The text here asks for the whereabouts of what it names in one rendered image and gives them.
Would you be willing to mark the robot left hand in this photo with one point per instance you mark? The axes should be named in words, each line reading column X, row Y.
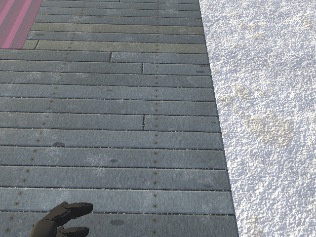
column 58, row 216

